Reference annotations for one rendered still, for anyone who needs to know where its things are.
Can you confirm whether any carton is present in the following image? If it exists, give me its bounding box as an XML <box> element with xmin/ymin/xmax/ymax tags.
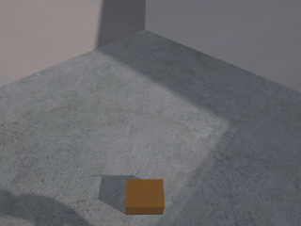
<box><xmin>125</xmin><ymin>179</ymin><xmax>165</xmax><ymax>216</ymax></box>

